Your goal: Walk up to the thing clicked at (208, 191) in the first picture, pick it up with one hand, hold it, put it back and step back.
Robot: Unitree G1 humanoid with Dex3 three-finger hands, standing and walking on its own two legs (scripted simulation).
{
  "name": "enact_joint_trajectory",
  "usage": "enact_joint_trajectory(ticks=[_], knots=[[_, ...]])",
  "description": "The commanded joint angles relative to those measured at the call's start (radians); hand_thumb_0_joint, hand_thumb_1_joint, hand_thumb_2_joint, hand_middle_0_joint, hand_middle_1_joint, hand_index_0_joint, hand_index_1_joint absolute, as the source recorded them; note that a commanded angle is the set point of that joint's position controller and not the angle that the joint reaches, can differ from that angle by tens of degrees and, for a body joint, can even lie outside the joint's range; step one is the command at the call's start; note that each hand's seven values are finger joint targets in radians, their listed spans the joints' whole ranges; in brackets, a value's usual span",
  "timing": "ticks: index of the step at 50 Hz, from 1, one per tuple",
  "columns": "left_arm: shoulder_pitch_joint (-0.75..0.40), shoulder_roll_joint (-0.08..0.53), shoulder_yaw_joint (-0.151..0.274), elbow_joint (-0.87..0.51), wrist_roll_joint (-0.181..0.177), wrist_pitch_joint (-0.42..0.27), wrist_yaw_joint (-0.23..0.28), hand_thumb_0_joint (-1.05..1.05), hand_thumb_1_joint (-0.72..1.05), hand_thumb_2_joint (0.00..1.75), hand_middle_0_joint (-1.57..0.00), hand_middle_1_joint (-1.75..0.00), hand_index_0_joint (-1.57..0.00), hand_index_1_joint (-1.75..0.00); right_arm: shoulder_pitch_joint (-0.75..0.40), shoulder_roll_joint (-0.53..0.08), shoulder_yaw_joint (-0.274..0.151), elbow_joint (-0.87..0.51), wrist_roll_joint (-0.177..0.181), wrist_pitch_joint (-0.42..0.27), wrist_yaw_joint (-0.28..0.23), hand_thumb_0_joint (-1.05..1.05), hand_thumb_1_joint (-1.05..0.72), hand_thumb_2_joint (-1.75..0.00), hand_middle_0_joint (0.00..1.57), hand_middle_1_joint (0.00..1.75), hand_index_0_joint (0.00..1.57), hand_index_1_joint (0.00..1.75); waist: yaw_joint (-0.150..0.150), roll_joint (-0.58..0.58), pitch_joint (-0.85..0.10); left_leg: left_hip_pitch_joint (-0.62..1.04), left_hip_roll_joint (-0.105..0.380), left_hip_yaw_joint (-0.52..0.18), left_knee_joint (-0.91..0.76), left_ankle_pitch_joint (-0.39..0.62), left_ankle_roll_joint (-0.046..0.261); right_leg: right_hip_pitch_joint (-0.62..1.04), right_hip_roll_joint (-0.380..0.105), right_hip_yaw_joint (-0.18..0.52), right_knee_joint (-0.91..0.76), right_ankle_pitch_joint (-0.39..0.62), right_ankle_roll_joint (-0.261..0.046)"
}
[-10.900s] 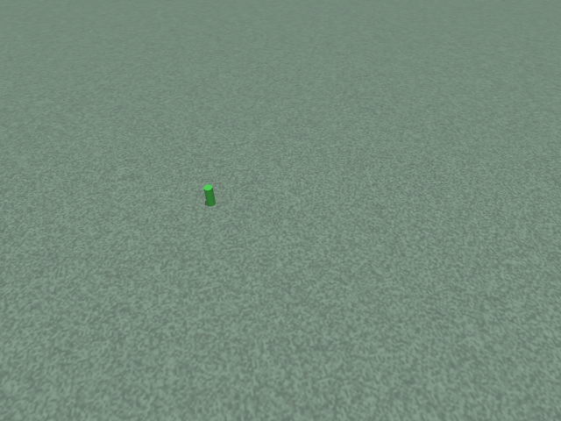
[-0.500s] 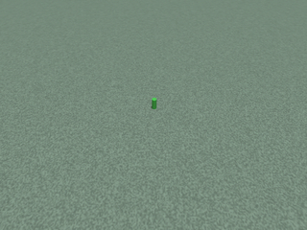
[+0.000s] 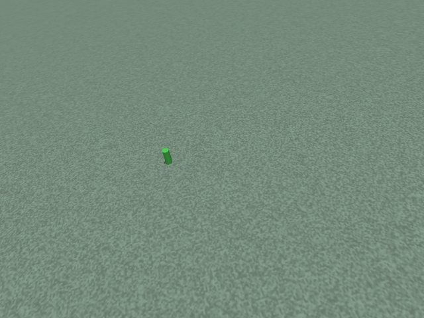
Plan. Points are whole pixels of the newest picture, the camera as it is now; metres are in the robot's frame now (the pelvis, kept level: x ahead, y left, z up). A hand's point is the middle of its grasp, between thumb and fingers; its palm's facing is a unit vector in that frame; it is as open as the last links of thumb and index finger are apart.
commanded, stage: walk up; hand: left
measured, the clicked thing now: (167, 156) +1.25 +0.35 -0.69
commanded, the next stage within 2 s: none
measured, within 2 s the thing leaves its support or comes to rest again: neither
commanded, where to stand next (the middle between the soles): +0.92 +0.68 m, yaw -77 degrees
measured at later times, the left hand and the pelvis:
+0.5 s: hand (65, 228) +0.42 +0.43 -0.13, palm faces -0.33 -0.76 -0.56, open 7.4 cm; pelvis +0.23 +0.15 +0.00, yaw -19 degrees
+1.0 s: hand (83, 156) +0.69 +0.46 -0.11, palm faces -0.46 -0.64 -0.62, open 7.4 cm; pelvis +0.45 +0.24 -0.02, yaw -33 degrees
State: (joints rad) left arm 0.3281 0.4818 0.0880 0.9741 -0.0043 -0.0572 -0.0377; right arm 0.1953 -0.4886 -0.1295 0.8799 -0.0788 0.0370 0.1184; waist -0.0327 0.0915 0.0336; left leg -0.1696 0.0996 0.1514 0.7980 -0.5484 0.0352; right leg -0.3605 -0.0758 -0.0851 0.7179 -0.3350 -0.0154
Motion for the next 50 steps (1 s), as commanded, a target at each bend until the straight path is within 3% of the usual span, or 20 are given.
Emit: enact_joint_trajectory(ticks=[1,7,14,17,19,20,21,23,26,29,33,35,37,38,39,40,41,44,47,50], knots=[[0.119,0.336,0.069,-0.082,0.003,-0.017,0.08,0.0,0.9,0.9,-0.2,-0.3,-0.2,-0.3,-0.26,-0.149,-0.009,-0.244,0.022,-0.044,0.021,0.0,-0.9,-0.9,0.2,0.3,0.2,0.3,0.081,-0.176,0.045,-0.716,-0.03,-0.349,0.456,-0.01,-0.037,0.345,-0.376,1.034,-0.649,-0.698,-0.269],[0.018,0.269,0.051,-0.133,-0.009,-0.059,0.098,0.0,0.9,0.9,-0.2,-0.3,-0.2,-0.3,-0.109,-0.187,-0.018,-0.188,0.014,-0.015,0.029,0.0,-0.9,-0.9,0.2,0.3,0.2,0.3,0.004,-0.192,0.097,-0.502,0.005,-0.269,0.241,0.296,-0.06,0.127,-0.126,0.436,-0.504,-0.179,-0.128],[0.033,0.316,0.069,-0.166,0.011,-0.071,0.113,0.0,0.9,0.9,-0.2,-0.3,-0.2,-0.3,-0.163,-0.17,-0.024,-0.266,0.018,-0.008,0.052,0.0,-0.9,-0.9,0.2,0.3,0.2,0.3,-0.005,-0.222,0.058,-0.345,0.012,-0.219,0.005,0.381,-0.057,0.065,-0.088,0.305,-0.392,0.15,-0.124],[-0.052,0.314,0.063,-0.19,0.024,-0.052,0.125,0.0,0.9,0.9,-0.2,-0.3,-0.2,-0.3,0.018,-0.182,-0.057,-0.228,0.027,-0.002,0.042,0.0,-0.9,-0.9,0.2,0.3,0.2,0.3,-0.112,-0.225,-0.029,-0.015,-0.011,-0.161,-0.049,0.307,-0.028,-0.044,-0.118,0.279,-0.196,0.331,-0.1],[-0.044,0.181,0.018,-0.21,0.028,-0.044,0.137,0.0,0.9,0.9,-0.2,-0.3,-0.2,-0.3,0.317,-0.279,-0.105,-0.164,0.01,-0.011,0.01,0.0,-0.9,-0.9,0.2,0.3,0.2,0.3,-0.266,0.124,-0.122,0.29,0.013,-0.313,-0.247,0.085,-0.007,-0.261,0.035,0.175,0.398,0.144,-0.035],[0.038,0.11,-0.004,-0.223,0.006,-0.037,0.14,0.0,0.9,0.9,-0.2,-0.3,-0.2,-0.3,0.24,-0.337,-0.106,-0.193,0.028,-0.022,-0.009,0.0,-0.9,-0.9,0.2,0.3,0.2,0.3,-0.176,0.407,-0.101,0.259,0.237,-0.723,-0.535,-0.112,-0.005,-0.442,0.169,0.101,0.595,-0.31,-0.045],[0.1,0.154,-0.001,-0.185,0.005,-0.033,0.15,0.0,0.9,0.9,-0.2,-0.3,-0.2,-0.3,0.065,-0.367,-0.112,-0.22,0.061,-0.026,-0.022,0.0,-0.9,-0.9,0.2,0.3,0.2,0.3,-0.06,0.337,-0.086,0.09,0.283,-0.921,-0.675,-0.282,0.058,-0.402,0.095,0.192,0.724,-0.224,-0.085],[0.093,0.245,0.025,-0.108,-0.011,-0.019,0.128,0.0,0.9,0.9,-0.2,-0.3,-0.2,-0.3,-0.063,-0.245,-0.078,-0.274,0.051,-0.022,-0.027,0.0,-0.9,-0.9,0.2,0.3,0.2,0.3,-0.024,0.103,-0.024,-0.074,0.238,-0.618,-0.582,-0.258,0.062,-0.327,-0.004,0.131,0.602,-0.032,-0.054],[0.103,0.26,0.044,-0.068,-0.013,-0.002,0.11,0.0,0.9,0.9,-0.2,-0.3,-0.2,-0.3,-0.026,-0.171,-0.052,-0.256,0.028,-0.03,-0.026,0.0,-0.9,-0.9,0.2,0.3,0.2,0.3,-0.024,0.15,-0.042,-0.075,0.133,-0.365,-0.495,-0.014,0.101,-0.242,-0.03,0.065,0.457,-0.009,-0.014],[0.017,0.229,0.033,-0.107,-0.006,-0.003,0.108,0.0,0.9,0.9,-0.2,-0.3,-0.2,-0.3,0.03,-0.155,-0.038,-0.258,0.015,-0.033,-0.03,0.0,-0.9,-0.9,0.2,0.3,0.2,0.3,-0.061,0.098,-0.01,-0.01,0.177,-0.309,-0.476,0.157,0.165,-0.263,-0.039,0.034,0.251,-0.032,0.003],[-0.003,0.221,0.045,-0.137,-0.002,-0.001,0.11,0.0,0.9,0.9,-0.2,-0.3,-0.2,-0.3,0.02,-0.153,-0.032,-0.293,0.012,-0.022,-0.029,0.0,-0.9,-0.9,0.2,0.3,0.2,0.3,-0.059,0.055,0.011,-0.067,0.193,-0.23,-0.467,0.227,0.123,-0.163,-0.026,-0.008,0.129,0.036,-0.009],[0.046,0.223,0.06,-0.132,-0.004,0.001,0.113,0.0,0.9,0.9,-0.2,-0.3,-0.2,-0.3,-0.018,-0.158,-0.032,-0.318,0.006,-0.013,-0.027,0.0,-0.9,-0.9,0.2,0.3,0.2,0.3,-0.02,0.023,0.015,-0.214,0.18,-0.182,-0.389,0.242,0.069,0.003,-0.028,-0.008,0.094,0.065,-0.033],[0.265,0.235,0.082,-0.089,-0.002,0.002,0.126,0.0,0.9,0.9,-0.2,-0.3,-0.2,-0.3,-0.103,-0.158,-0.033,-0.356,0.008,-0.009,-0.03,0.0,-0.9,-0.9,0.2,0.3,0.2,0.3,0.114,-0.075,-0.049,-0.394,0.1,-0.051,-0.073,0.461,-0.01,0.33,0.006,-0.021,-0.072,0.124,-0.065],[0.368,0.286,0.106,-0.075,0.006,0.0,0.144,0.0,0.9,0.9,-0.2,-0.3,-0.2,-0.3,-0.071,-0.119,-0.02,-0.363,0.011,-0.014,-0.041,0.0,-0.9,-0.9,0.2,0.3,0.2,0.3,0.178,-0.228,-0.122,-0.555,0.025,-0.026,0.248,0.404,-0.048,0.531,-0.056,0.137,-0.152,0.051,-0.111],[0.35,0.358,0.123,-0.114,0.019,-0.001,0.165,0.0,0.9,0.9,-0.2,-0.3,-0.2,-0.3,-0.002,-0.09,-0.005,-0.375,0.001,-0.011,-0.048,0.0,-0.9,-0.9,0.2,0.3,0.2,0.3,0.146,-0.363,-0.116,-0.768,-0.086,-0.085,0.472,-0.084,-0.108,0.581,-0.309,0.561,-0.256,-0.052,-0.223],[0.206,0.357,0.105,-0.201,0.001,-0.005,0.177,0.0,0.9,0.9,-0.2,-0.3,-0.2,-0.3,0.04,-0.166,-0.03,-0.375,0.0,0.005,-0.051,0.0,-0.9,-0.9,0.2,0.3,0.2,0.3,0.071,-0.191,-0.109,-0.768,-0.029,-0.335,0.619,-0.072,-0.124,0.417,-0.457,0.853,-0.354,-0.158,-0.327],[0.106,0.362,0.098,-0.238,-0.015,-0.014,0.191,0.0,0.9,0.9,-0.2,-0.3,-0.2,-0.3,0.013,-0.212,-0.047,-0.366,0.008,0.019,-0.051,0.0,-0.9,-0.9,0.2,0.3,0.2,0.3,0.042,-0.082,-0.065,-0.752,0.002,-0.382,0.705,-0.027,-0.118,0.289,-0.49,0.873,-0.4,-0.212,-0.379],[-0.01,0.318,0.074,-0.268,0.001,-0.03,0.197,0.0,0.9,0.9,-0.2,-0.3,-0.2,-0.3,0.058,-0.213,-0.038,-0.32,0.001,0.019,-0.047,0.0,-0.9,-0.9,0.2,0.3,0.2,0.3,-0.042,-0.063,-0.039,-0.609,0.029,-0.335,0.516,0.117,-0.05,0.087,-0.27,0.496,-0.253,0.061,-0.229],[-0.037,0.346,0.082,-0.275,0.024,-0.044,0.178,0.0,0.9,0.9,-0.2,-0.3,-0.2,-0.3,0.083,-0.183,-0.037,-0.315,0.011,0.023,-0.02,0.0,-0.9,-0.9,0.2,0.3,0.2,0.3,-0.054,-0.198,-0.052,-0.502,-0.001,-0.266,0.399,0.159,-0.027,-0.041,-0.183,0.311,-0.133,0.267,-0.204],[0.008,0.383,0.11,-0.269,0.053,-0.036,0.167,0.0,0.9,0.9,-0.2,-0.3,-0.2,-0.3,0.019,-0.174,-0.057,-0.336,0.015,0.04,0.002,0.0,-0.9,-0.9,0.2,0.3,0.2,0.3,-0.017,-0.246,-0.024,-0.388,0.005,-0.19,0.299,0.112,-0.012,-0.234,-0.157,0.329,-0.198,-0.225,-0.208]])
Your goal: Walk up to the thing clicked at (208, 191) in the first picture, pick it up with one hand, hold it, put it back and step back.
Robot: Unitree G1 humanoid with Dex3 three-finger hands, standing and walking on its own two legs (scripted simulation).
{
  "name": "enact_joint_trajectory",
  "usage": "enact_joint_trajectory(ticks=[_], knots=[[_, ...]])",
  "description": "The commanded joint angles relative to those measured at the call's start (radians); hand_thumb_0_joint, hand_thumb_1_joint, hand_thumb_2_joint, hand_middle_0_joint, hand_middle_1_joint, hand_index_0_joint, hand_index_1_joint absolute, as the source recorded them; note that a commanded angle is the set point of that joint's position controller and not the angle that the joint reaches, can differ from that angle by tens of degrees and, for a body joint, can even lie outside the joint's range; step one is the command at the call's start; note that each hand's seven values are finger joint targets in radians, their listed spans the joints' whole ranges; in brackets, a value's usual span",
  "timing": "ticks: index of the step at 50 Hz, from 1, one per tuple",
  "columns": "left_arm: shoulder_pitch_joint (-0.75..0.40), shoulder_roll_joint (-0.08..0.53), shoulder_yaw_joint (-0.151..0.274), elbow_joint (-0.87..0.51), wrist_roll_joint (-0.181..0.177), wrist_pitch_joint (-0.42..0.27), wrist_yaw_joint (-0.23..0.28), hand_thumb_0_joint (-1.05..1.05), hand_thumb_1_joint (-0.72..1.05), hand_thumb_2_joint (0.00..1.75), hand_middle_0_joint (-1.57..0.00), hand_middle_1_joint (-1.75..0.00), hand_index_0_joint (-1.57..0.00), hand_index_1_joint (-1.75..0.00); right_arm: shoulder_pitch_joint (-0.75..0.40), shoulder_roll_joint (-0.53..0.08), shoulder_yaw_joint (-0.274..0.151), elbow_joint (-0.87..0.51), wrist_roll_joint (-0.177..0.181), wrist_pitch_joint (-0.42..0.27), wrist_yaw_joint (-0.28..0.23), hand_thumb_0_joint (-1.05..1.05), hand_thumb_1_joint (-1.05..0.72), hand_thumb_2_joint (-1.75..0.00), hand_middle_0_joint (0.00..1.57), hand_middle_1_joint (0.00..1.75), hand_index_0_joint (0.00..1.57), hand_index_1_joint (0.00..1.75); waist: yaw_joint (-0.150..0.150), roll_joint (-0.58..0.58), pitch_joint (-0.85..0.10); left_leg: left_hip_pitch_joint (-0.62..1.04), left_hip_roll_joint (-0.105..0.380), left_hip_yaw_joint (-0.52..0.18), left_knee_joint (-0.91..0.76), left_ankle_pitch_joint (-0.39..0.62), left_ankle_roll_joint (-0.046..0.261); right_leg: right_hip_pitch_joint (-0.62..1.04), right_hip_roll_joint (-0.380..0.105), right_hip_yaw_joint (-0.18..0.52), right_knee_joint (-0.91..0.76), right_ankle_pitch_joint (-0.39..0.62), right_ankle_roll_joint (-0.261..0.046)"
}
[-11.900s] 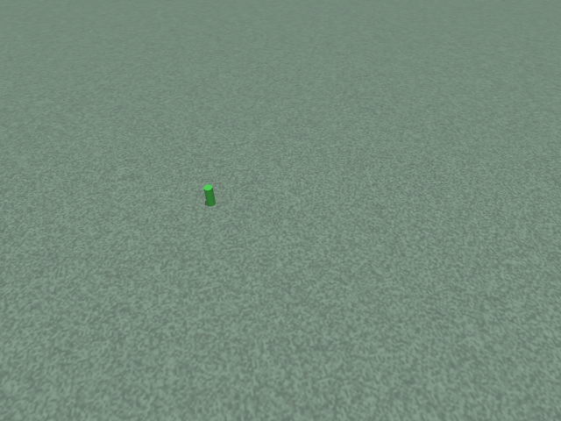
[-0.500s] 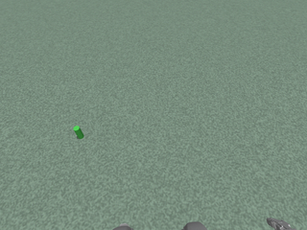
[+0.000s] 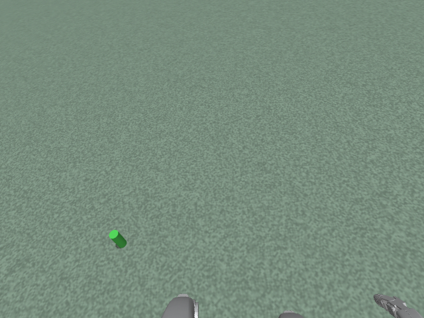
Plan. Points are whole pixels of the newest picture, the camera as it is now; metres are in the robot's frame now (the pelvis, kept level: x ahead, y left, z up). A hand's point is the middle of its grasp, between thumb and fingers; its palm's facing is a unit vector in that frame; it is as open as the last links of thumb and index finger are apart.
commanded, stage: walk up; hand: left
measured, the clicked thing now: (118, 239) +0.60 +0.53 -0.67
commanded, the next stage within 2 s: none
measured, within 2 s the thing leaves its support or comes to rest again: neither
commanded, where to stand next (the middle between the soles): +0.15 +0.63 m, yaw -43 degrees
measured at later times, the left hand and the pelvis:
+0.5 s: hand out of the picture +0.21 +0.53 -0.10, palm faces -0.26 -0.75 -0.61, open 7.3 cm; pelvis +0.06 +0.24 -0.01, yaw -15 degrees
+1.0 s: hand out of the picture +0.30 +0.75 -0.11, palm faces -0.44 -0.71 -0.55, open 7.4 cm; pelvis +0.08 +0.52 +0.01, yaw -28 degrees
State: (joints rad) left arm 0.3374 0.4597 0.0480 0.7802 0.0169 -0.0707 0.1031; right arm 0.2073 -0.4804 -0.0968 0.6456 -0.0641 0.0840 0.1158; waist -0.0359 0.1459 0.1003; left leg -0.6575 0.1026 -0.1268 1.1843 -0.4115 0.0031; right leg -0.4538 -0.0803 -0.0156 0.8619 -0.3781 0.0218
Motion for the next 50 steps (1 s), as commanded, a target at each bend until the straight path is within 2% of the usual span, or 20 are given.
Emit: enact_joint_trajectory(ticks=[1,5,6,7,9,13,17,18,20,21,22,27,33,35,36,37,38,40,47,50], knots=[[-0.009,0.413,0.153,-0.078,0.038,-0.02,0.025,0.0,0.9,0.9,-0.2,-0.3,-0.2,-0.3,0.006,-0.177,-0.095,-0.105,-0.003,-0.008,0.01,0.0,-0.9,-0.9,0.2,0.3,0.2,0.3,-0.015,-0.319,-0.083,0.128,-0.012,0.11,-0.119,-0.03,0.025,-0.177,-0.141,0.269,-0.337,-0.24,-0.241],[-0.078,0.321,0.12,-0.086,0.042,-0.01,0.029,0.0,0.9,0.9,-0.2,-0.3,-0.2,-0.3,0.244,-0.204,-0.127,-0.047,-0.024,-0.033,-0.013,0.0,-0.9,-0.9,0.2,0.3,0.2,0.3,-0.165,-0.142,-0.155,0.491,-0.081,0.128,-0.41,-0.097,0.019,-0.376,-0.031,0.157,0.07,-0.082,-0.146],[-0.061,0.189,0.083,-0.1,0.025,-0.009,0.034,0.0,0.9,0.9,-0.2,-0.3,-0.2,-0.3,0.267,-0.317,-0.148,-0.063,-0.039,-0.049,-0.032,0.0,-0.9,-0.9,0.2,0.3,0.2,0.3,-0.18,0.28,-0.138,0.517,0.175,-0.286,-0.731,-0.091,0.064,-0.55,0.195,-0.045,0.43,-0.259,-0.075],[-0.053,0.209,0.072,-0.092,0.007,-0.013,0.062,0.0,0.9,0.9,-0.2,-0.3,-0.2,-0.3,0.13,-0.381,-0.15,-0.083,-0.011,-0.066,-0.054,0.0,-0.9,-0.9,0.2,0.3,0.2,0.3,-0.103,0.356,-0.123,0.442,0.291,-0.572,-0.861,-0.018,0.176,-0.552,0.122,0.083,0.537,-0.29,-0.095],[-0.021,0.251,0.078,-0.018,-0.013,-0.018,0.05,0.0,0.9,0.9,-0.2,-0.3,-0.2,-0.3,0.049,-0.248,-0.122,-0.114,-0.013,-0.065,-0.066,0.0,-0.9,-0.9,0.2,0.3,0.2,0.3,-0.073,0.067,-0.072,0.399,0.227,-0.316,-0.724,0.196,0.155,-0.48,0.07,0.063,0.522,-0.157,-0.067],[0.129,0.209,0.076,0.041,-0.036,-0.011,0.022,0.0,0.9,0.9,-0.2,-0.3,-0.2,-0.3,-0.013,-0.173,-0.088,-0.129,-0.02,-0.061,-0.079,0.0,-0.9,-0.9,0.2,0.3,0.2,0.3,-0.027,0.123,-0.15,0.44,0.162,-0.049,-0.552,0.659,0.214,-0.241,0.028,-0.065,0.287,-0.128,-0.059],[0.324,0.186,0.091,0.048,-0.031,-0.008,0.03,0.0,0.9,0.9,-0.2,-0.3,-0.2,-0.3,-0.126,-0.15,-0.066,-0.184,-0.029,-0.033,-0.075,0.0,-0.9,-0.9,0.2,0.3,0.2,0.3,0.087,0.032,-0.167,0.206,0.109,0.105,-0.362,0.603,0.137,0.168,0.037,-0.054,-0.15,0.116,-0.104],[0.389,0.226,0.115,0.053,-0.016,-0.01,0.042,0.0,0.9,0.9,-0.2,-0.3,-0.2,-0.3,-0.129,-0.125,-0.056,-0.196,-0.019,-0.03,-0.069,0.0,-0.9,-0.9,0.2,0.3,0.2,0.3,0.137,-0.072,-0.193,0.081,0.052,0.165,-0.2,0.536,0.085,0.349,0.026,0.01,-0.271,0.197,-0.105],[0.326,0.337,0.145,-0.044,0.017,-0.01,0.058,0.0,0.9,0.9,-0.2,-0.3,-0.2,-0.3,0.013,-0.096,-0.042,-0.194,-0.008,-0.02,-0.074,0.0,-0.9,-0.9,0.2,0.3,0.2,0.3,0.084,-0.228,-0.257,-0.261,-0.023,0.035,0.17,-0.195,-0.04,0.547,-0.361,0.637,-0.331,0.235,-0.313],[0.221,0.353,0.145,-0.09,-0.001,-0.008,0.061,0.0,0.9,0.9,-0.2,-0.3,-0.2,-0.3,0.011,-0.157,-0.072,-0.189,-0.009,0.003,-0.084,0.0,-0.9,-0.9,0.2,0.3,0.2,0.3,0.059,-0.121,-0.225,-0.228,-0.02,-0.034,0.318,-0.226,-0.042,0.353,-0.453,0.735,-0.406,0.168,-0.414],[0.15,0.357,0.14,-0.117,-0.009,-0.013,0.066,0.0,0.9,0.9,-0.2,-0.3,-0.2,-0.3,-0.026,-0.182,-0.083,-0.19,-0.012,0.014,-0.083,0.0,-0.9,-0.9,0.2,0.3,0.2,0.3,0.049,-0.08,-0.166,-0.198,0.013,-0.059,0.381,-0.173,-0.032,0.2,-0.447,0.734,-0.452,0.037,-0.431],[0.008,0.339,0.139,-0.122,0.026,-0.01,0.04,0.0,0.9,0.9,-0.2,-0.3,-0.2,-0.3,0.059,-0.185,-0.092,-0.111,-0.013,0.014,-0.041,0.0,-0.9,-0.9,0.2,0.3,0.2,0.3,-0.02,-0.241,-0.075,0.002,0.011,0.021,0.243,0.008,-0.001,-0.103,-0.157,0.334,-0.364,-0.193,-0.235],[0.034,0.398,0.162,-0.093,0.039,-0.003,0.023,0.0,0.9,0.9,-0.2,-0.3,-0.2,-0.3,0.031,-0.175,-0.085,-0.109,0.0,0.011,-0.036,0.0,-0.9,-0.9,0.2,0.3,0.2,0.3,0.036,-0.357,-0.092,0.109,-0.016,0.125,-0.112,-0.178,0.028,-0.107,-0.137,0.386,-0.327,-0.203,-0.227],[-0.009,0.382,0.152,-0.09,0.031,0.005,0.023,0.0,0.9,0.9,-0.2,-0.3,-0.2,-0.3,0.152,-0.179,-0.095,-0.066,0.0,0.004,-0.039,0.0,-0.9,-0.9,0.2,0.3,0.2,0.3,-0.029,-0.307,-0.151,0.305,-0.053,0.164,-0.305,-0.124,0.046,-0.18,-0.101,0.317,-0.231,-0.118,-0.174],[-0.034,0.317,0.131,-0.089,0.033,0.013,0.027,0.0,0.9,0.9,-0.2,-0.3,-0.2,-0.3,0.273,-0.192,-0.107,-0.027,-0.009,-0.003,-0.045,0.0,-0.9,-0.9,0.2,0.3,0.2,0.3,-0.099,-0.152,-0.175,0.433,-0.059,0.136,-0.46,-0.136,0.051,-0.277,-0.007,0.178,0.002,-0.117,-0.12],[-0.056,0.19,0.096,-0.106,0.015,0.015,0.038,0.0,0.9,0.9,-0.2,-0.3,-0.2,-0.3,0.27,-0.312,-0.127,-0.04,-0.022,-0.013,-0.061,0.0,-0.9,-0.9,0.2,0.3,0.2,0.3,-0.123,0.254,-0.108,0.384,0.186,-0.29,-0.703,-0.087,0.124,-0.49,0.234,-0.004,0.386,-0.266,-0.056],[-0.137,0.237,0.094,-0.115,0.016,0.006,0.063,0.0,0.9,0.9,-0.2,-0.3,-0.2,-0.3,0.096,-0.398,-0.133,-0.07,0.005,-0.02,-0.072,0.0,-0.9,-0.9,0.2,0.3,0.2,0.3,-0.092,0.29,-0.035,0.201,0.311,-0.553,-0.853,-0.118,0.255,-0.477,0.171,0.072,0.49,-0.262,-0.067],[-0.105,0.251,0.101,-0.039,-0.017,0.005,0.048,0.0,0.9,0.9,-0.2,-0.3,-0.2,-0.3,0.007,-0.248,-0.098,-0.096,-0.009,-0.03,-0.086,0.0,-0.9,-0.9,0.2,0.3,0.2,0.3,-0.051,-0.037,0.044,0.164,0.205,-0.308,-0.725,0.051,0.172,-0.419,0.126,0.118,0.513,-0.143,-0.056],[0.068,0.181,0.082,-0.011,-0.041,0.01,0.021,0.0,0.9,0.9,-0.2,-0.3,-0.2,-0.3,0.028,-0.166,-0.061,-0.093,-0.019,-0.021,-0.09,0.0,-0.9,-0.9,0.2,0.3,0.2,0.3,-0.004,0.117,-0.081,0.369,0.155,-0.062,-0.533,0.597,0.177,-0.103,0.066,-0.022,0.122,-0.115,-0.065],[0.253,0.209,0.102,0.017,-0.022,-0.003,0.038,0.0,0.9,0.9,-0.2,-0.3,-0.2,-0.3,-0.005,-0.113,-0.043,-0.122,0.001,-0.003,-0.082,0.0,-0.9,-0.9,0.2,0.3,0.2,0.3,0.114,-0.068,-0.161,0.213,0.052,0.082,-0.243,0.53,0.056,0.307,0.024,0.07,-0.359,0.211,-0.098]])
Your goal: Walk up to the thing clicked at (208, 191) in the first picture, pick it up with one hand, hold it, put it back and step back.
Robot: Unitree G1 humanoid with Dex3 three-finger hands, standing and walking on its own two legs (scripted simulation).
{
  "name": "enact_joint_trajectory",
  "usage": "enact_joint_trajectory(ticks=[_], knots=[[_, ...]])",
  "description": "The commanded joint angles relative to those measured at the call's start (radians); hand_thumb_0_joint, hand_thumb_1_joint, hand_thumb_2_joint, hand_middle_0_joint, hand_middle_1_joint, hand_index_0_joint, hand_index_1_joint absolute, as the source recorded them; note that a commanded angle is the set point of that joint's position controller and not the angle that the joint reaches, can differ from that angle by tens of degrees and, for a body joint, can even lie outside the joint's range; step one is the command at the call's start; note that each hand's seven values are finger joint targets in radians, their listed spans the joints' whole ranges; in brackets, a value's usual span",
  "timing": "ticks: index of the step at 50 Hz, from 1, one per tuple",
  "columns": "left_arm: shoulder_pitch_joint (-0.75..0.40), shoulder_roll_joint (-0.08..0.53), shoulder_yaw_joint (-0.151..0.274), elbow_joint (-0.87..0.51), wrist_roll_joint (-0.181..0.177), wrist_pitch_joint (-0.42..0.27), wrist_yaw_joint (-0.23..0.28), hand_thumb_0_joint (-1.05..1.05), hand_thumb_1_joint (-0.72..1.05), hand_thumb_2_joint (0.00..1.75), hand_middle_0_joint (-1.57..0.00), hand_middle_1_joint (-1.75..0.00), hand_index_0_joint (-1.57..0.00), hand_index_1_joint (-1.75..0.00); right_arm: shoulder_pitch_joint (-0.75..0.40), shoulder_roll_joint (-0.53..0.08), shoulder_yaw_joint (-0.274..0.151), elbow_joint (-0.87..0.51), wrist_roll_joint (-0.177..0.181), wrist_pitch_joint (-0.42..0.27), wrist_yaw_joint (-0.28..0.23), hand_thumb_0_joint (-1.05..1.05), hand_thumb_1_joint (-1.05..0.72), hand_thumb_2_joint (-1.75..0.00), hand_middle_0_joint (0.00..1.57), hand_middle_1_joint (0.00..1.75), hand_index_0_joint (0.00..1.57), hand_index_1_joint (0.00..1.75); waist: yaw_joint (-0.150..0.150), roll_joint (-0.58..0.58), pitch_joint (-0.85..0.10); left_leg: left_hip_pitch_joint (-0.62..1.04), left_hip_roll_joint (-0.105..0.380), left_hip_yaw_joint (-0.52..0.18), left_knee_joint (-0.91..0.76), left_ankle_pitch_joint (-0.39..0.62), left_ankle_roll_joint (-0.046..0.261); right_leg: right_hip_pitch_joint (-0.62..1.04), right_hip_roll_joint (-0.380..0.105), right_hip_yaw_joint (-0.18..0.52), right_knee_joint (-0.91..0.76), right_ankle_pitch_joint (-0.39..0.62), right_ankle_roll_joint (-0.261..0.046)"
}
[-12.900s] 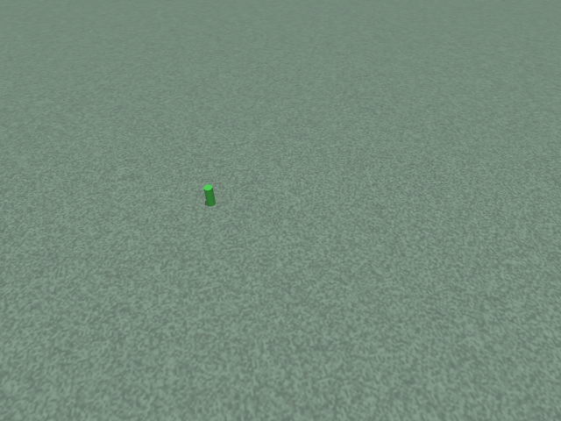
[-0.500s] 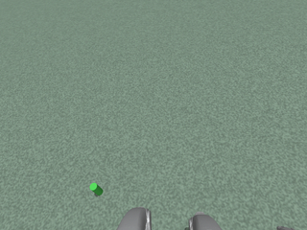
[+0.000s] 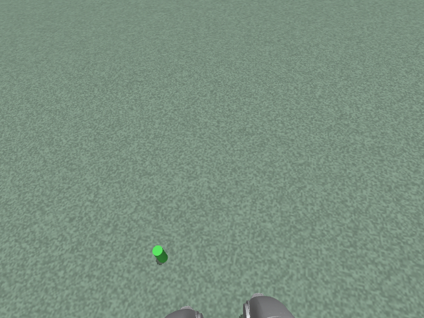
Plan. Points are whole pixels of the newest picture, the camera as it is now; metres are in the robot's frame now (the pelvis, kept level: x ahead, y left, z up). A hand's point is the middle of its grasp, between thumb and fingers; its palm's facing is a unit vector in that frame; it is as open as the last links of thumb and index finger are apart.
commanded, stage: walk up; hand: left
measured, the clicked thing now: (160, 254) +0.46 +0.25 -0.68
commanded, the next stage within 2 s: none
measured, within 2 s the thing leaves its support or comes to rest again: neither
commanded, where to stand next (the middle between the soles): +0.01 +0.13 m, yaw -16 degrees
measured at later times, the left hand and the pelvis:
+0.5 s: hand out of the picture +0.03 +0.52 -0.13, palm faces -0.16 -0.85 -0.49, open 7.4 cm; pelvis -0.11 +0.21 +0.00, yaw -11 degrees
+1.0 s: hand out of the picture +0.13 +0.36 -0.12, palm faces -0.36 -0.86 -0.37, open 7.3 cm; pelvis -0.07 +0.15 +0.02, yaw -21 degrees
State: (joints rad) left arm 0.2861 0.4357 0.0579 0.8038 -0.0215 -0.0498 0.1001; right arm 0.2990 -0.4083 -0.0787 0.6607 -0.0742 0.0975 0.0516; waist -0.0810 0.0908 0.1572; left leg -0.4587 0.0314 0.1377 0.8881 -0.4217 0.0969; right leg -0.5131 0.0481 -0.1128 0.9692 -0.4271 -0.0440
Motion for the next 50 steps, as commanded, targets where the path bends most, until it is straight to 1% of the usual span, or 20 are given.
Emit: enact_joint_trajectory(ticks=[1,3,4,6,10,13,15,16,17,18,20,24,31,38,41,43,44,45,46,50], knots=[[0.285,0.308,0.116,-0.038,0.037,-0.028,0.048,0.0,0.9,0.9,-0.2,-0.3,-0.2,-0.3,-0.036,-0.144,-0.053,-0.136,0.017,-0.016,-0.016,0.0,-0.9,-0.9,0.2,0.3,0.2,0.3,0.146,-0.197,-0.231,-0.282,0.043,-0.165,0.229,0.024,-0.122,0.583,-0.292,0.494,-0.421,0.486,-0.119],[0.127,0.357,0.123,-0.122,0.036,-0.02,0.061,0.0,0.9,0.9,-0.2,-0.3,-0.2,-0.3,0.004,-0.21,-0.082,-0.145,0.006,0.012,-0.043,0.0,-0.9,-0.9,0.2,0.3,0.2,0.3,0.086,-0.139,-0.289,-0.332,0.057,-0.308,0.545,-0.23,-0.129,0.412,-0.59,0.795,-0.456,0.533,-0.342],[0.101,0.346,0.12,-0.129,0.029,-0.025,0.065,0.0,0.9,0.9,-0.2,-0.3,-0.2,-0.3,-0.064,-0.254,-0.097,-0.143,0.008,0.013,-0.041,0.0,-0.9,-0.9,0.2,0.3,0.2,0.3,0.102,-0.051,-0.231,-0.274,0.086,-0.348,0.617,-0.16,-0.118,0.243,-0.552,0.769,-0.498,0.354,-0.346],[0.017,0.313,0.104,-0.129,0.038,-0.028,0.063,0.0,0.9,0.9,-0.2,-0.3,-0.2,-0.3,-0.037,-0.254,-0.11,-0.115,0.012,0.013,-0.023,0.0,-0.9,-0.9,0.2,0.3,0.2,0.3,0.041,-0.037,-0.139,-0.199,0.073,-0.295,0.628,-0.037,-0.113,0.066,-0.405,0.554,-0.443,0.217,-0.249],[0.0,0.331,0.11,-0.108,0.065,-0.021,0.042,0.0,0.9,0.9,-0.2,-0.3,-0.2,-0.3,-0.02,-0.213,-0.104,-0.074,0.025,0.02,0.008,0.0,-0.9,-0.9,0.2,0.3,0.2,0.3,0.045,-0.204,-0.143,-0.081,0.062,-0.191,0.439,0.0,-0.098,-0.053,-0.232,0.399,-0.418,-0.147,-0.146],[-0.066,0.334,0.106,-0.106,0.087,0.0,0.012,0.0,0.9,0.9,-0.2,-0.3,-0.2,-0.3,0.043,-0.21,-0.097,0.009,0.062,0.0,0.006,0.0,-0.9,-0.9,0.2,0.3,0.2,0.3,0.047,-0.351,-0.181,0.125,-0.016,-0.028,0.095,-0.198,-0.111,-0.115,-0.155,0.338,-0.44,-0.331,-0.11],[-0.062,0.284,0.1,-0.082,0.083,0.031,-0.007,0.0,0.9,0.9,-0.2,-0.3,-0.2,-0.3,0.217,-0.22,-0.105,0.102,0.062,-0.027,-0.02,0.0,-0.9,-0.9,0.2,0.3,0.2,0.3,-0.028,-0.204,-0.206,0.308,-0.067,0.007,-0.18,-0.159,-0.122,-0.193,-0.088,0.287,-0.199,-0.361,-0.067],[-0.069,0.194,0.078,-0.087,0.076,0.041,-0.01,0.0,0.9,0.9,-0.2,-0.3,-0.2,-0.3,0.271,-0.267,-0.11,0.123,0.044,-0.045,-0.037,0.0,-0.9,-0.9,0.2,0.3,0.2,0.3,-0.065,0.015,-0.132,0.277,0.039,-0.243,-0.372,-0.364,-0.086,-0.337,0.027,0.279,0.098,-0.337,-0.05],[-0.15,0.145,0.065,-0.126,0.056,0.028,-0.006,0.0,0.9,0.9,-0.2,-0.3,-0.2,-0.3,0.123,-0.423,-0.123,0.081,0.051,-0.057,-0.044,0.0,-0.9,-0.9,0.2,0.3,0.2,0.3,-0.031,0.202,-0.019,0.096,0.405,-0.836,-0.619,-0.556,0.052,-0.491,0.088,0.275,0.271,-0.155,0.026],[-0.269,0.238,0.079,-0.117,0.075,0.014,-0.007,0.0,0.9,0.9,-0.2,-0.3,-0.2,-0.3,-0.071,-0.473,-0.118,0.055,0.062,-0.076,-0.052,0.0,-0.9,-0.9,0.2,0.3,0.2,0.3,0.004,0.074,0.105,-0.117,0.546,-1.097,-0.744,-0.681,0.178,-0.426,-0.026,0.351,0.31,-0.095,0.034],[-0.089,0.25,0.094,0.021,0.035,0.018,-0.04,0.0,0.9,0.9,-0.2,-0.3,-0.2,-0.3,-0.17,-0.369,-0.089,0.071,0.039,-0.122,-0.077,0.0,-0.9,-0.9,0.2,0.3,0.2,0.3,0.098,-0.098,0.106,-0.026,0.332,-0.684,-0.585,-0.475,-0.001,-0.372,-0.014,0.359,0.33,0.074,0.035],[0.02,0.225,0.111,0.093,0.044,0.055,-0.101,0.0,0.9,0.9,-0.2,-0.3,-0.2,-0.3,-0.094,-0.343,-0.077,0.164,0.042,-0.158,-0.082,0.0,-0.9,-0.9,0.2,0.3,0.2,0.3,0.106,0.057,0.025,0.109,0.257,-0.495,-0.574,-0.38,-0.04,-0.239,0.015,0.305,0.304,0.105,0.04],[-0.101,0.212,0.099,0.037,0.054,0.065,-0.15,0.0,0.9,0.9,-0.2,-0.3,-0.2,-0.3,0.08,-0.306,-0.069,0.218,0.056,-0.197,-0.095,0.0,-0.9,-0.9,0.2,0.3,0.2,0.3,0.029,0.043,-0.014,0.437,0.316,-0.408,-0.61,-0.153,0.004,-0.295,-0.036,0.318,0.13,0.131,0.056],[-0.125,0.176,0.071,0.041,0.038,0.041,-0.165,0.0,0.9,0.9,-0.2,-0.3,-0.2,-0.3,0.081,-0.313,-0.063,0.19,0.048,-0.192,-0.066,0.0,-0.9,-0.9,0.2,0.3,0.2,0.3,0.018,0.138,-0.014,0.386,0.308,-0.2,-0.583,0.05,0.078,-0.081,-0.096,0.158,-0.152,0.065,0.044],[-0.107,0.147,0.063,0.061,0.035,0.029,-0.159,0.0,0.9,0.9,-0.2,-0.3,-0.2,-0.3,0.061,-0.303,-0.046,0.175,0.047,-0.168,-0.059,0.0,-0.9,-0.9,0.2,0.3,0.2,0.3,0.04,0.159,-0.054,0.279,0.26,-0.077,-0.457,0.312,0.061,0.146,-0.055,0.034,-0.305,0.067,0.024],[0.027,0.164,0.076,0.121,0.033,0.019,-0.139,0.0,0.9,0.9,-0.2,-0.3,-0.2,-0.3,0.053,-0.25,-0.021,0.16,0.06,-0.15,-0.058,0.0,-0.9,-0.9,0.2,0.3,0.2,0.3,0.11,0.038,-0.152,0.207,0.195,-0.004,-0.182,0.434,0.018,0.403,-0.011,0.022,-0.466,0.196,0.006],[0.074,0.222,0.096,0.13,0.037,0.012,-0.124,0.0,0.9,0.9,-0.2,-0.3,-0.2,-0.3,0.085,-0.181,0.009,0.15,0.071,-0.15,-0.063,0.0,-0.9,-0.9,0.2,0.3,0.2,0.3,0.142,-0.12,-0.213,0.087,0.151,0.0,0.012,0.354,-0.028,0.525,-0.073,0.179,-0.478,0.207,-0.018],[0.102,0.304,0.113,0.111,0.04,0.005,-0.105,0.0,0.9,0.9,-0.2,-0.3,-0.2,-0.3,0.088,-0.105,0.036,0.118,0.081,-0.155,-0.065,0.0,-0.9,-0.9,0.2,0.3,0.2,0.3,0.147,-0.339,-0.221,-0.115,0.017,-0.04,0.189,-0.049,-0.079,0.598,-0.304,0.56,-0.557,0.322,-0.115],[0.083,0.337,0.107,0.093,0.028,0.009,-0.1,0.0,0.9,0.9,-0.2,-0.3,-0.2,-0.3,0.004,-0.189,0.001,0.118,0.09,-0.142,-0.083,0.0,-0.9,-0.9,0.2,0.3,0.2,0.3,0.176,-0.256,-0.208,-0.122,0.006,-0.167,0.281,-0.204,-0.075,0.486,-0.423,0.709,-0.614,0.36,-0.258],[-0.115,0.22,0.064,0.045,0.021,0.009,-0.083,0.0,0.9,0.9,-0.2,-0.3,-0.2,-0.3,0.102,-0.223,-0.005,0.212,0.098,-0.14,-0.092,0.0,-0.9,-0.9,0.2,0.3,0.2,0.3,0.067,-0.207,-0.136,-0.035,0.034,-0.209,0.19,-0.093,-0.071,0.284,-0.305,0.372,-0.499,0.428,-0.2]])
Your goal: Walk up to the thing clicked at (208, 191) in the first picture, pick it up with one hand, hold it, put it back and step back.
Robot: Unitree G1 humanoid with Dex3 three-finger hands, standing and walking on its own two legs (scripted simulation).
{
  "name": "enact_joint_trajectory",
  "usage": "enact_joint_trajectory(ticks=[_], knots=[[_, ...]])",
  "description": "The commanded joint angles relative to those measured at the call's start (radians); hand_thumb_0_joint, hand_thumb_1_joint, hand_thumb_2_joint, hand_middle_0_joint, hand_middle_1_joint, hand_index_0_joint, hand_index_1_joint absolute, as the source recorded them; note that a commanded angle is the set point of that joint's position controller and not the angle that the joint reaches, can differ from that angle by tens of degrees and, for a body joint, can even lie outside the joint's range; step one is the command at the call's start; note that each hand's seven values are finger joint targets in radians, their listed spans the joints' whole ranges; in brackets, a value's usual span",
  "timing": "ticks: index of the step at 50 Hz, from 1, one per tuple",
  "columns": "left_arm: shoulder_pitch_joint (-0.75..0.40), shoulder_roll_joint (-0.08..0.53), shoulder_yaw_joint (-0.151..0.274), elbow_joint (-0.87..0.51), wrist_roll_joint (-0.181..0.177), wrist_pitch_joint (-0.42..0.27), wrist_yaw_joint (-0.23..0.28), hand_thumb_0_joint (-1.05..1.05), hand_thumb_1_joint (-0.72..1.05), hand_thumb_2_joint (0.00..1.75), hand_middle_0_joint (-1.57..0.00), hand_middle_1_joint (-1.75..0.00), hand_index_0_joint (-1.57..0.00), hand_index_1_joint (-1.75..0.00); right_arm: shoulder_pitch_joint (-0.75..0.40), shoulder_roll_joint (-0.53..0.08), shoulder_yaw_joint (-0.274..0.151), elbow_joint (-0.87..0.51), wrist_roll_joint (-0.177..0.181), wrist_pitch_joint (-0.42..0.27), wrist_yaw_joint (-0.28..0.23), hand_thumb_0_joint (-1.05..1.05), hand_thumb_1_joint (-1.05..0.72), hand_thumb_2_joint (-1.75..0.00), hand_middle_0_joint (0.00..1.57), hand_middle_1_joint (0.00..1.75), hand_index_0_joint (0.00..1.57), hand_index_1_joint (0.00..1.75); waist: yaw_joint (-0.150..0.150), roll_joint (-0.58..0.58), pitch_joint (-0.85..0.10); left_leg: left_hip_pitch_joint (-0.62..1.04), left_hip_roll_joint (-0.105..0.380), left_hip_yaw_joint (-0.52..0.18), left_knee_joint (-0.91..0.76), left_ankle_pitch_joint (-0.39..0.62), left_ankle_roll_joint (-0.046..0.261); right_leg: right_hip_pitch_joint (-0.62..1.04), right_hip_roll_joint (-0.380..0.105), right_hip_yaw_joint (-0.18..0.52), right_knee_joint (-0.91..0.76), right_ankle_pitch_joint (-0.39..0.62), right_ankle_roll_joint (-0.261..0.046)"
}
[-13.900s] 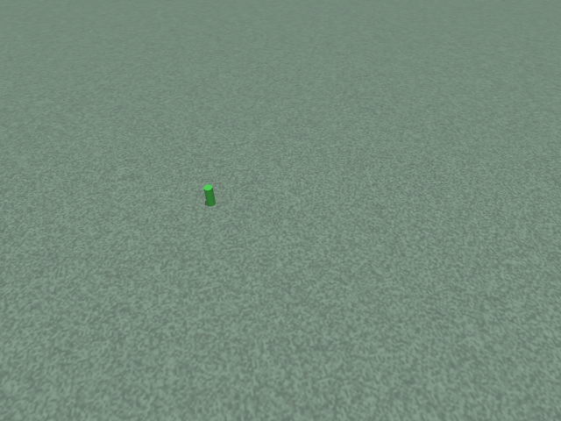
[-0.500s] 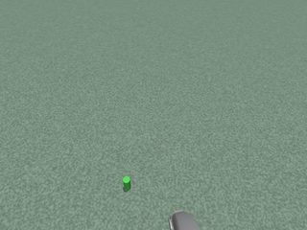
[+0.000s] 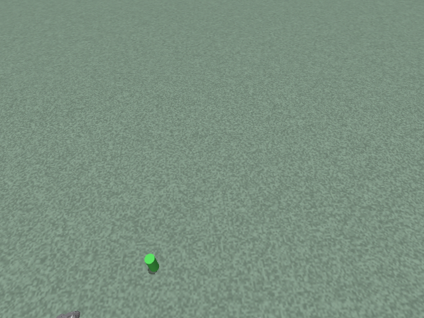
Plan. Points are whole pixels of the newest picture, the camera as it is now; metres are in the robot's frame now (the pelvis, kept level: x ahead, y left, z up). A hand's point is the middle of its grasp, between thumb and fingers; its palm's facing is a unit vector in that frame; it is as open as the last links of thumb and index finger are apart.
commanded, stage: walk up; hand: left
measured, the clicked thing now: (152, 262) +0.46 +0.28 -0.69
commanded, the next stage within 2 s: stand in 1.80 s
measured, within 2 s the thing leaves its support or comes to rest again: neither
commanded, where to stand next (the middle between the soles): +0.09 +0.00 m, yaw +5 degrees
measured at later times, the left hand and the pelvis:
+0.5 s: hand out of the picture +0.09 +0.29 -0.15, palm faces +0.02 -0.91 -0.41, open 7.4 cm; pelvis +0.00 +0.01 -0.01, yaw +3 degrees
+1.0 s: hand out of the picture +0.05 +0.28 -0.13, palm faces +0.08 -0.93 -0.35, open 7.4 cm; pelvis -0.01 +0.01 +0.02, yaw +5 degrees
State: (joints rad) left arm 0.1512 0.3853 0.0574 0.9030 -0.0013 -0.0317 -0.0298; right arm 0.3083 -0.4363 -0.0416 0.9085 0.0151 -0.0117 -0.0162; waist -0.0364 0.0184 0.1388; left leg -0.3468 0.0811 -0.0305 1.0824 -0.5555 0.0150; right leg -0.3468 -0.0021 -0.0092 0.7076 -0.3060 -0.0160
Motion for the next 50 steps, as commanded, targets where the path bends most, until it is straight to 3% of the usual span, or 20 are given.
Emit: enact_joint_trajectory(ticks=[1,6,8,10,11,13,15,16,17,18,20,22,23,24,26,28,31,35,40,50], knots=[[-0.01,0.253,0.056,-0.057,0.007,-0.013,0.05,0.0,0.9,0.9,-0.2,-0.3,-0.2,-0.3,0.111,-0.181,-0.041,-0.016,0.005,-0.028,-0.02,0.0,-0.9,-0.9,0.2,0.3,0.2,0.3,0.013,-0.161,-0.125,-0.096,-0.008,-0.02,-0.079,0.083,0.003,0.075,-0.241,0.227,-0.224,0.353,-0.219],[-0.095,0.26,0.041,-0.05,-0.01,-0.006,0.059,0.0,0.9,0.9,-0.2,-0.3,-0.2,-0.3,0.058,-0.153,-0.047,0.008,-0.01,-0.022,-0.008,0.0,-0.9,-0.9,0.2,0.3,0.2,0.3,-0.005,-0.196,-0.165,0.115,-0.05,0.065,-0.392,0.294,0.01,-0.038,-0.249,0.177,-0.078,0.554,-0.171],[-0.092,0.223,0.033,-0.047,-0.018,0.007,0.06,0.0,0.9,0.9,-0.2,-0.3,-0.2,-0.3,-0.006,-0.212,-0.065,-0.01,-0.029,-0.026,-0.008,0.0,-0.9,-0.9,0.2,0.3,0.2,0.3,0.011,-0.072,-0.151,0.135,0.029,-0.089,-0.489,0.549,0.042,-0.112,-0.176,0.156,0.005,0.323,-0.09],[-0.079,0.205,0.036,-0.011,-0.024,0.022,0.066,0.0,0.9,0.9,-0.2,-0.3,-0.2,-0.3,-0.129,-0.276,-0.072,-0.038,-0.018,-0.022,0.008,0.0,-0.9,-0.9,0.2,0.3,0.2,0.3,0.038,0.134,-0.133,-0.062,0.223,-0.358,-0.654,0.423,0.209,0.013,0.004,0.01,0.188,-0.133,-0.027],[-0.058,0.199,0.035,0.007,-0.016,0.023,0.064,0.0,0.9,0.9,-0.2,-0.3,-0.2,-0.3,-0.166,-0.257,-0.067,-0.043,-0.024,-0.023,0.009,0.0,-0.9,-0.9,0.2,0.3,0.2,0.3,0.055,0.106,-0.143,-0.069,0.229,-0.369,-0.645,0.429,0.226,0.041,0.004,0.025,0.188,-0.177,-0.024],[-0.029,0.185,0.035,0.036,-0.011,0.012,0.06,0.0,0.9,0.9,-0.2,-0.3,-0.2,-0.3,-0.21,-0.216,-0.051,-0.044,-0.023,-0.016,0.008,0.0,-0.9,-0.9,0.2,0.3,0.2,0.3,0.082,0.083,-0.156,-0.08,0.151,-0.238,-0.567,0.475,0.151,0.087,-0.019,0.046,0.057,-0.056,-0.039],[0.001,0.243,0.043,0.049,0.004,-0.011,0.068,0.0,0.9,0.9,-0.2,-0.3,-0.2,-0.3,-0.213,-0.162,-0.041,-0.04,-0.008,-0.003,0.009,0.0,-0.9,-0.9,0.2,0.3,0.2,0.3,0.08,0.022,-0.197,-0.081,0.028,-0.091,-0.346,0.627,0.039,0.151,-0.163,0.243,-0.137,0.22,-0.091],[-0.04,0.305,0.053,0.045,0.0,-0.009,0.067,0.0,0.9,0.9,-0.2,-0.3,-0.2,-0.3,-0.218,-0.145,-0.041,-0.038,-0.006,0.004,0.001,0.0,-0.9,-0.9,0.2,0.3,0.2,0.3,0.066,-0.087,-0.192,-0.079,-0.067,-0.032,-0.246,0.432,0.002,0.102,-0.281,0.364,-0.184,0.381,-0.177],[-0.078,0.318,0.053,0.026,0.003,-0.009,0.069,0.0,0.9,0.9,-0.2,-0.3,-0.2,-0.3,-0.201,-0.145,-0.045,-0.027,-0.008,0.011,-0.005,0.0,-0.9,-0.9,0.2,0.3,0.2,0.3,0.048,-0.116,-0.197,-0.044,-0.073,-0.026,-0.232,0.252,0.0,0.072,-0.339,0.399,-0.182,0.484,-0.229],[-0.1,0.301,0.048,0.022,0.003,-0.009,0.072,0.0,0.9,0.9,-0.2,-0.3,-0.2,-0.3,-0.188,-0.151,-0.053,-0.019,-0.011,0.014,-0.002,0.0,-0.9,-0.9,0.2,0.3,0.2,0.3,0.033,-0.118,-0.202,-0.046,-0.082,-0.027,-0.205,0.138,0.003,0.078,-0.339,0.368,-0.176,0.514,-0.233],[-0.14,0.289,0.044,0.011,0.015,-0.007,0.075,0.0,0.9,0.9,-0.2,-0.3,-0.2,-0.3,-0.171,-0.146,-0.058,-0.01,-0.015,0.016,0.006,0.0,-0.9,-0.9,0.2,0.3,0.2,0.3,0.017,-0.161,-0.182,-0.017,-0.091,-0.007,-0.205,0.097,0.018,0.029,-0.313,0.319,-0.177,0.437,-0.206],[-0.174,0.268,0.038,0.009,0.017,-0.002,0.073,0.0,0.9,0.9,-0.2,-0.3,-0.2,-0.3,-0.123,-0.133,-0.057,0.014,-0.015,0.004,0.013,0.0,-0.9,-0.9,0.2,0.3,0.2,0.3,-0.009,-0.16,-0.188,0.079,-0.069,0.022,-0.414,0.314,0.024,0.013,-0.231,0.211,-0.105,0.383,-0.129],[-0.166,0.234,0.029,0.012,0.013,0.002,0.07,0.0,0.9,0.9,-0.2,-0.3,-0.2,-0.3,-0.122,-0.154,-0.063,0.026,-0.021,-0.006,0.013,0.0,-0.9,-0.9,0.2,0.3,0.2,0.3,-0.005,-0.103,-0.217,0.143,-0.021,-0.041,-0.483,0.466,0.039,-0.006,-0.179,0.157,-0.042,0.328,-0.077],[-0.136,0.197,0.016,0.01,0.007,0.005,0.066,0.0,0.9,0.9,-0.2,-0.3,-0.2,-0.3,-0.135,-0.189,-0.07,0.017,-0.035,-0.015,0.011,0.0,-0.9,-0.9,0.2,0.3,0.2,0.3,0.009,-0.004,-0.263,0.214,0.078,-0.22,-0.555,0.517,0.093,-0.065,-0.1,0.1,0.073,0.219,-0.026],[-0.098,0.193,0.017,0.062,-0.001,0.01,0.066,0.0,0.9,0.9,-0.2,-0.3,-0.2,-0.3,-0.222,-0.221,-0.066,0.006,-0.021,-0.021,0.015,0.0,-0.9,-0.9,0.2,0.3,0.2,0.3,0.045,0.056,-0.262,0.114,0.196,-0.345,-0.583,0.558,0.207,0.037,-0.028,0.031,0.076,-0.07,0.003],[-0.067,0.193,0.015,0.09,0.004,0.0,0.06,0.0,0.9,0.9,-0.2,-0.3,-0.2,-0.3,-0.287,-0.187,-0.045,0.005,-0.017,-0.014,0.015,0.0,-0.9,-0.9,0.2,0.3,0.2,0.3,0.076,0.044,-0.243,0.036,0.113,-0.211,-0.55,0.486,0.131,0.132,-0.054,0.067,-0.062,0.019,-0.016],[-0.133,0.253,0.018,0.089,0.007,-0.007,0.052,0.0,0.9,0.9,-0.2,-0.3,-0.2,-0.3,-0.259,-0.158,-0.032,0.045,-0.012,0.001,0.016,0.0,-0.9,-0.9,0.2,0.3,0.2,0.3,0.023,0.001,-0.187,0.085,-0.018,-0.082,-0.504,0.328,0.022,0.04,-0.168,0.211,-0.204,0.069,-0.074],[-0.138,0.21,0.002,0.12,0.005,-0.002,0.048,0.0,0.9,0.9,-0.2,-0.3,-0.2,-0.3,-0.296,-0.168,-0.025,0.077,-0.018,-0.002,0.027,0.0,-0.9,-0.9,0.2,0.3,0.2,0.3,0.042,0.04,-0.193,0.07,0.044,-0.166,-0.634,0.259,0.057,0.094,-0.088,0.093,-0.206,0.002,-0.032],[-0.143,0.21,0.006,0.156,0.007,-0.001,0.039,0.0,0.9,0.9,-0.2,-0.3,-0.2,-0.3,-0.313,-0.157,-0.017,0.111,-0.02,0.002,0.034,0.0,-0.9,-0.9,0.2,0.3,0.2,0.3,0.044,0.012,-0.101,0.025,0.021,-0.157,-0.707,0.091,0.027,0.075,-0.103,0.127,-0.315,-0.141,-0.034],[-0.15,0.187,0.007,0.178,0.007,-0.01,0.035,0.0,0.9,0.9,-0.2,-0.3,-0.2,-0.3,-0.304,-0.134,-0.011,0.144,-0.017,-0.011,0.033,0.0,-0.9,-0.9,0.2,0.3,0.2,0.3,0.043,0.011,-0.177,0.097,0.031,-0.135,-0.737,0.325,0.011,0.186,-0.115,0.091,-0.361,0.053,-0.018]])
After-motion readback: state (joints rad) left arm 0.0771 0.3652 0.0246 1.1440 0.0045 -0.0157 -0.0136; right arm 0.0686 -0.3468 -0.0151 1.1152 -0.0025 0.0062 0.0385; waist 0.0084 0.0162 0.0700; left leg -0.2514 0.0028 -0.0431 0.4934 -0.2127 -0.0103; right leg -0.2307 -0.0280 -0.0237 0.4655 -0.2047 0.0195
